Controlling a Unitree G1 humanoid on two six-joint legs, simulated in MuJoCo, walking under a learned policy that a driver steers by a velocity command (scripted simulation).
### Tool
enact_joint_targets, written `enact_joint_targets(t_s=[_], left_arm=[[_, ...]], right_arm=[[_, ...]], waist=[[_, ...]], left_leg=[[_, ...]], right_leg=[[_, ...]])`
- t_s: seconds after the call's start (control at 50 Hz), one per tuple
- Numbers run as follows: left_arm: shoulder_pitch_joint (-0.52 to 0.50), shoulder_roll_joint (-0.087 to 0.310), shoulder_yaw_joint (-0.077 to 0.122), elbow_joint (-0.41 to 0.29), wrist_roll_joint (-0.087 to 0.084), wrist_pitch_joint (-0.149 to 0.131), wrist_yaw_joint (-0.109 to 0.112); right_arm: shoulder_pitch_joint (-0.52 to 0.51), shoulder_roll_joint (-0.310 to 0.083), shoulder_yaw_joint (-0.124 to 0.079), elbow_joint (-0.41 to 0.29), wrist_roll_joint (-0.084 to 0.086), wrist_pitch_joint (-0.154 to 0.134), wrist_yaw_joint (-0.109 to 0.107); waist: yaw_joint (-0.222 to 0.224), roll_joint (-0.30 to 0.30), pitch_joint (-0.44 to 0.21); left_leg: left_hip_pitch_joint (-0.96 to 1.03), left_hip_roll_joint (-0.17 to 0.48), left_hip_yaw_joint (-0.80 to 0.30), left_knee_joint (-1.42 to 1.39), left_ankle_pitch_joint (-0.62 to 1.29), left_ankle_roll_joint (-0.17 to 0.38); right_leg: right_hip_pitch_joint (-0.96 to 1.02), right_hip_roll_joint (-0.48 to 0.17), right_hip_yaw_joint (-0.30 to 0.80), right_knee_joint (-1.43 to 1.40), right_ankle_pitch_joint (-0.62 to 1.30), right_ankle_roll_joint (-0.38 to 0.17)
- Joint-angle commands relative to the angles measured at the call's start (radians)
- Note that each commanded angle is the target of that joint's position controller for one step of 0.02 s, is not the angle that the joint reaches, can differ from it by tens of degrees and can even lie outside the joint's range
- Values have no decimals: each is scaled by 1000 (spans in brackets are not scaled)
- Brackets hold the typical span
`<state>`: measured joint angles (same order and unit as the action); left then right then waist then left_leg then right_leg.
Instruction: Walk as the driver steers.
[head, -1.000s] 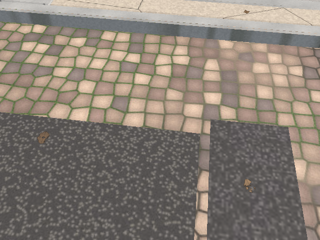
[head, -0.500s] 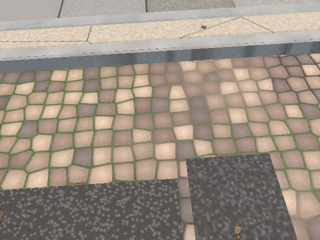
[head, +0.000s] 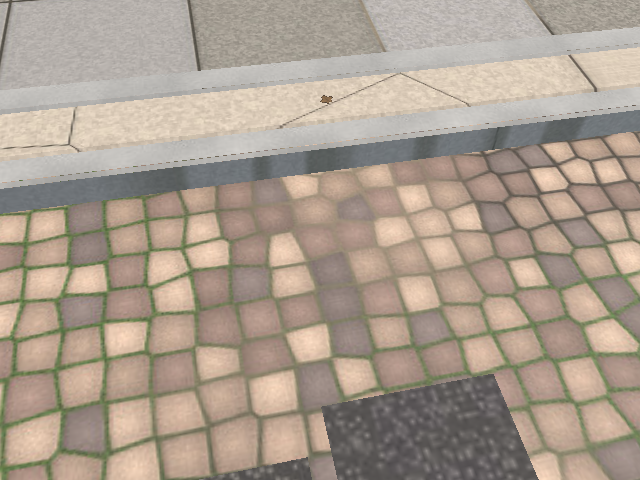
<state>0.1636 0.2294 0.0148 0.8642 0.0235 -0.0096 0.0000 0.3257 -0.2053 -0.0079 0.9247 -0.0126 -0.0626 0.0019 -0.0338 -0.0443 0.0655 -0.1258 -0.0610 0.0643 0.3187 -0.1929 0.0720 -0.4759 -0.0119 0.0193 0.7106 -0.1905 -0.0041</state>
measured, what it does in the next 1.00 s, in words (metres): steps on the spot: right foot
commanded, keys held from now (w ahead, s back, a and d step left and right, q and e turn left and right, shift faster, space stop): no key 1.00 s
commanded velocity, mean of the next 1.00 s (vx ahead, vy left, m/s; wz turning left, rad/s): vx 0.03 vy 0.00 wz -0.01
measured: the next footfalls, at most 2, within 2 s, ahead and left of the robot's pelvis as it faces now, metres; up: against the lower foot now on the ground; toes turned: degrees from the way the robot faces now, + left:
right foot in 0.08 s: +0.13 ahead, -0.11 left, +0.00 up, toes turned +0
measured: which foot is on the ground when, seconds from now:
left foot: down 0.00-1.00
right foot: up 0.00-0.06, down 0.08-1.00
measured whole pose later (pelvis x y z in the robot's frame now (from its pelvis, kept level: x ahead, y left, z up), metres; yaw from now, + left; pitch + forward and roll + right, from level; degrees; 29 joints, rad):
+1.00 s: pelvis +0.04 -0.02 +0.00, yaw +1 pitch -2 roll +0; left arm 0.28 0.14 0.00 1.18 0.00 0.00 0.04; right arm 0.36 -0.13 0.02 1.17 -0.01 0.00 -0.05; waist 0.01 0.01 0.03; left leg -0.06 -0.01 0.03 0.39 -0.30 0.02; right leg -0.21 0.05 -0.03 0.38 -0.14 -0.06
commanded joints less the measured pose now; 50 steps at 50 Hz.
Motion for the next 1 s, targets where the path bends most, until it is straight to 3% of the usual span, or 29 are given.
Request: enact_joint_targets(t_s=[0.02, 0.06, 0.08, 0.1, 0.12, 0.14, 0.16, 0.2, 0.24, 0.3, 0.42, 0.68, 1.0], left_arm=[[58, 56, 6, -9, -4, -7, 15], [81, 48, 3, 13, 1, -17, 23], [98, 79, 7, 25, 7, -27, 29], [132, 143, 19, 34, 10, -34, 35], [92, 139, 16, 40, -12, -25, 36], [66, 87, 5, 37, -20, -19, 31], [24, 71, 0, 34, -17, -16, 27], [24, 69, -1, 53, -13, -13, 32], [55, 74, 4, 86, -22, -14, 38], [62, 68, 6, 114, -22, -15, 40], [71, 59, 6, 170, -21, -7, 43], [122, 27, -2, 259, -19, 5, 44], [168, -14, -9, 306, -19, 8, 42]], right_arm=[[18, -138, -27, -21, 1, 1, -8], [-7, -130, -23, -13, 9, 10, -15], [13, -119, -20, -8, 4, 10, -17], [71, -102, -17, -9, -8, 10, -19], [182, -32, -2, 33, 9, 24, -22], [162, -62, -5, 61, 4, 43, -33], [119, -80, -10, 60, -1, 52, -35], [62, -99, -16, 66, -3, 61, -31], [65, -75, -9, 88, 0, 59, -30], [55, -70, -7, 117, 2, 57, -39], [45, -54, -1, 162, 0, 66, -46], [66, -29, 14, 218, -1, 65, -52], [119, 12, 21, 241, -1, 54, -55]], waist=[[23, 155, -105], [51, 120, -80], [51, 64, -88], [17, -20, -127], [-28, -121, -151], [-5, -83, -123], [-8, -68, -67], [10, -47, -33], [16, -14, -45], [24, 29, -57], [26, 46, -31], [33, 50, 12], [40, 54, 32]], left_leg=[[-3, 254, -110, 22, 716, 104], [-45, 246, -131, 69, 539, 74], [-82, 220, -137, 96, 387, 36], [-131, 168, -111, 137, 123, 6], [-118, 100, -68, 128, -161, -9], [-64, 89, -63, 95, -185, -19], [-47, 88, -75, 62, -139, -23], [-26, 110, -96, 34, -34, -26], [-18, 131, -106, 20, 18, -27], [-12, 137, -107, 6, 34, -32], [0, 144, -108, -4, 24, -33], [-33, 154, -116, -14, -26, -25], [-72, 155, -126, -24, -50, -18]], right_leg=[[178, 15, -41, -95, 22, -14], [285, 8, -32, -271, 114, -37], [374, -49, 38, -343, 265, -48], [476, -180, 153, -299, 553, -73], [454, -260, 216, -288, 643, -176], [374, -247, 233, -314, 510, -188], [308, -192, 201, -334, 380, -154], [279, -118, 144, -349, 274, -104], [321, -94, 119, -338, 291, -88], [365, -96, 115, -331, 337, -90], [352, -87, 110, -355, 284, -84], [326, -69, 108, -394, 133, -70], [312, -63, 102, -394, 78, -60]])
